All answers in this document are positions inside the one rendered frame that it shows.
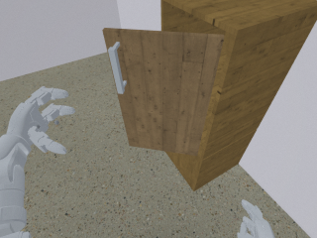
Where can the handle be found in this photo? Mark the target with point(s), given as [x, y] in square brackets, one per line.
[114, 60]

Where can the cupboard door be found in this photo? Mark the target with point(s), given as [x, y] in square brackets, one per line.
[170, 78]

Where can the robot right hand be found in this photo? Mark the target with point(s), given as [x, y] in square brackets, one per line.
[259, 227]

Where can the robot left hand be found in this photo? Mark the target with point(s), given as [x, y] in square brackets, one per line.
[27, 115]

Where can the robot left forearm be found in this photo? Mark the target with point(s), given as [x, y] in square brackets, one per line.
[14, 151]

